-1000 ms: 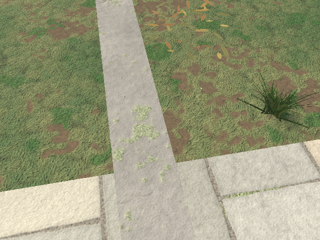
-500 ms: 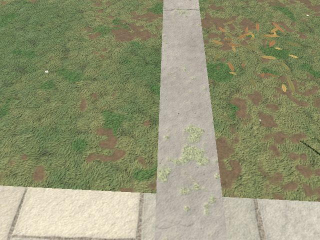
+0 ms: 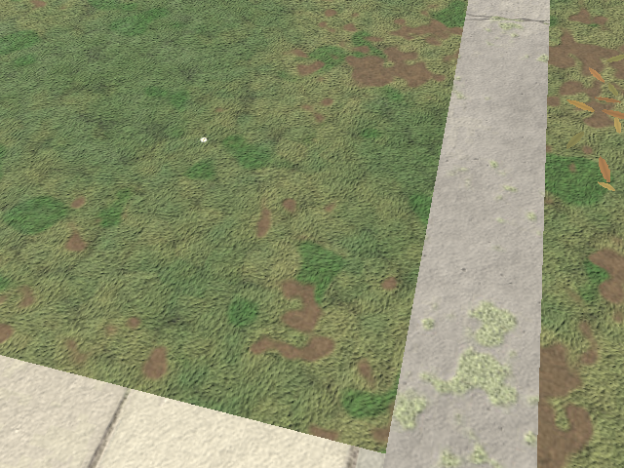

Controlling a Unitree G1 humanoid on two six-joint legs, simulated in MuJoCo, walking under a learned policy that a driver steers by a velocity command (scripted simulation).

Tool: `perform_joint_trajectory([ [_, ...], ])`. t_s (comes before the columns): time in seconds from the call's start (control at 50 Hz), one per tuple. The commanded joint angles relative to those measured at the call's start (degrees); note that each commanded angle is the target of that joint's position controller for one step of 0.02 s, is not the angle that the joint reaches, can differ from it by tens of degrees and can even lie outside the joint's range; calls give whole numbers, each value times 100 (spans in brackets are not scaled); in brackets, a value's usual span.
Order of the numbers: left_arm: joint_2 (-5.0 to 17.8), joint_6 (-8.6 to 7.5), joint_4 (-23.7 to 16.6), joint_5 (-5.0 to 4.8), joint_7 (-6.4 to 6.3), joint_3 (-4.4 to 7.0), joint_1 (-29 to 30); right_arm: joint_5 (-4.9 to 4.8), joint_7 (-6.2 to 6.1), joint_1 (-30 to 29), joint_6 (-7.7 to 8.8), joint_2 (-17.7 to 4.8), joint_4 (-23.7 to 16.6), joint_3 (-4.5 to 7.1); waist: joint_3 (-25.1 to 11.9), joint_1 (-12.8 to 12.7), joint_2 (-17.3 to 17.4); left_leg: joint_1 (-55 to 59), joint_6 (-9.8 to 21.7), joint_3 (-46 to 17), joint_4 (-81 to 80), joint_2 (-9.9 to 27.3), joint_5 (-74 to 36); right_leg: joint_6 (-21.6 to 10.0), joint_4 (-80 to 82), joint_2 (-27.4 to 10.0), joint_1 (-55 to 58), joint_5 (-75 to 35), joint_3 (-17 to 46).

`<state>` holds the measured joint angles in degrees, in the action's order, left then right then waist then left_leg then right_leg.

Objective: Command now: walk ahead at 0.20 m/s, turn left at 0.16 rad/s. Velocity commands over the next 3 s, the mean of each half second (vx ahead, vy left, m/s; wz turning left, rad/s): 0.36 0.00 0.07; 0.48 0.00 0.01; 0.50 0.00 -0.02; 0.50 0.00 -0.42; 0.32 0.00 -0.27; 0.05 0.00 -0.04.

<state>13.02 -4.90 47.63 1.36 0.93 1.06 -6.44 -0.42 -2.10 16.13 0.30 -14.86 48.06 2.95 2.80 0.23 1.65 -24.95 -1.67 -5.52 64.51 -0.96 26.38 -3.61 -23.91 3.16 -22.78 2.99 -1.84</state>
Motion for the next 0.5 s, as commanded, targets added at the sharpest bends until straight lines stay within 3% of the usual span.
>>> perform_joint_trajectory([
  [0.02,820,-14,-190,-9,-10,198,32,22,-52,817,-22,-125,-102,28,-758,165,-900,497,-25,383,-1077,221,-31,-1067,1329,-1273,221,473,1241],
  [0.06,1113,-4,-193,-138,-71,308,-77,28,-29,521,71,-234,-201,24,-868,76,-897,537,93,412,-1655,279,-219,-1164,1562,-1498,382,1479,1559],
  [0.1,1190,23,-217,-219,-118,348,-116,12,18,346,164,-367,-213,50,-819,65,-860,641,211,463,-2087,304,-532,-1128,1712,-1651,377,2006,1732],
  [0.18,1093,137,-188,-345,-151,338,-164,19,83,394,312,-295,-64,72,-619,265,-717,1362,496,776,-3311,139,-1117,-852,1564,-1522,43,2593,1521],
  [0.22,857,170,-218,-343,-149,265,-128,24,71,756,345,-295,92,106,-554,467,-565,1986,702,695,-3924,159,-852,-536,1040,-1205,-380,2943,1274],
  [0.24,498,149,-375,-304,-126,155,148,38,34,1213,372,-518,175,156,-468,623,70,2482,995,-424,-4646,970,-35,-225,-137,-806,-1139,2724,845],
  [0.26,211,44,-528,-295,-85,87,208,10,27,1302,359,-977,153,264,-218,529,1202,2840,1456,-2134,-5507,2001,1150,34,-1659,-128,-2345,2285,-41],
  [0.28,651,-66,-594,-296,-75,194,311,110,50,1206,431,-1209,111,341,187,494,1197,2455,1837,-3016,-5867,2437,1630,-89,-2469,-327,-2909,2288,419],
  [0.3,883,-109,-524,-327,-41,258,133,87,60,827,534,-910,-22,269,288,245,836,2511,1708,-2734,-5814,2256,1341,-124,-2792,-555,-3138,1763,680],
  [0.32,919,-114,-391,-287,-14,278,-17,42,91,626,591,-693,-81,209,179,135,646,2650,1487,-2232,-5773,2002,712,-97,-2858,-631,-3139,1344,693],
  [0.34,881,-114,-313,-220,-15,288,-60,2,118,522,598,-655,-125,194,53,95,479,2714,1323,-1797,-5783,1816,127,-37,-2833,-703,-3037,1022,635],
  [0.38,705,-99,-265,-157,17,269,43,31,137,693,588,-520,-46,143,-55,125,318,2580,1215,-1085,-5801,1551,-1084,121,-2842,-737,-2734,363,452],
  [0.44,471,-46,-341,-192,38,208,373,35,130,987,550,-509,103,131,-15,248,415,2315,1186,-390,-5816,1284,-1901,285,-2326,-720,-2335,-274,229],
  [0.5,356,-48,-522,-230,76,143,961,20,106,1196,529,-625,209,142,139,449,485,2145,1142,-76,-5799,1210,-2146,326,-1471,-627,-1868,-675,85],
])
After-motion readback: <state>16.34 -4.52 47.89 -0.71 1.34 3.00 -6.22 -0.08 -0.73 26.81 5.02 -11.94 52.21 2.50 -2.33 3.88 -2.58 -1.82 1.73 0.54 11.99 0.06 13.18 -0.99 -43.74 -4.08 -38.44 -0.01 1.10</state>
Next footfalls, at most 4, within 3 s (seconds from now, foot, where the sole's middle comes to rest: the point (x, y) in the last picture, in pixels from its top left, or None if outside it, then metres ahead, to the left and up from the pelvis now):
0.24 left None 0.10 0.13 -0.77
0.70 right None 0.41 -0.13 -0.77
1.24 left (286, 342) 0.73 0.10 -0.77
1.80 right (388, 243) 1.02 -0.16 -0.77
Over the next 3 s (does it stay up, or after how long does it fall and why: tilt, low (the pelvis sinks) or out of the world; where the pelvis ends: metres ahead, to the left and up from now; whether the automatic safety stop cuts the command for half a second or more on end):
stays up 1.27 -0.16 0.00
